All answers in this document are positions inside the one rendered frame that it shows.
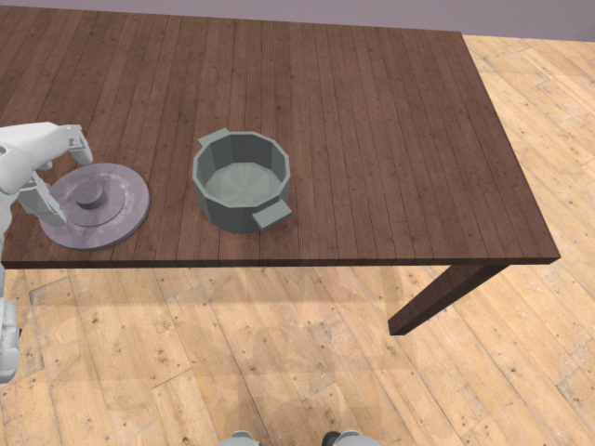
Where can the robot right shin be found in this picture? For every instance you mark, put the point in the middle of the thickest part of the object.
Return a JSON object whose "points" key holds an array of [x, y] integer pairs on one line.
{"points": [[347, 433]]}

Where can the robot left shin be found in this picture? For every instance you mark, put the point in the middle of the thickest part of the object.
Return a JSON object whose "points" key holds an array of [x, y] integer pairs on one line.
{"points": [[241, 434]]}

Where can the robot left upper arm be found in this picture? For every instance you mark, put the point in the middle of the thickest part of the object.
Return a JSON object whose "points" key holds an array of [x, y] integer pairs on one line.
{"points": [[9, 340]]}

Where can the left robot forearm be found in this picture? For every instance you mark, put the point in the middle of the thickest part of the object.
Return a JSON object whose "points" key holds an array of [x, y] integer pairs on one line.
{"points": [[15, 172]]}

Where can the robot left hand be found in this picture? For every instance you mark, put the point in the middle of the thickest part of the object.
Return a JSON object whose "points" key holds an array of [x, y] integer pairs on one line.
{"points": [[41, 143]]}

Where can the lid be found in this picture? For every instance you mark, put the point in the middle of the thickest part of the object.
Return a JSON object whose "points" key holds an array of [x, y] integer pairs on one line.
{"points": [[126, 206]]}

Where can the pot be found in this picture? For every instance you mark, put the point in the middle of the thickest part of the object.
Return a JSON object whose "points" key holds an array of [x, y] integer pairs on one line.
{"points": [[242, 181]]}

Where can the robot shin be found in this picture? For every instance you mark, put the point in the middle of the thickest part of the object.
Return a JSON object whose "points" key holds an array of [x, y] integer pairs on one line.
{"points": [[347, 433], [241, 434]]}

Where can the table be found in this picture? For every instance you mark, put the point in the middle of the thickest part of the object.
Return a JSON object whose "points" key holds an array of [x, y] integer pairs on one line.
{"points": [[397, 156]]}

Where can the knob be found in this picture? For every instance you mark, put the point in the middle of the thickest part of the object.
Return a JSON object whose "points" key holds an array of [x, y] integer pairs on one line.
{"points": [[89, 195]]}

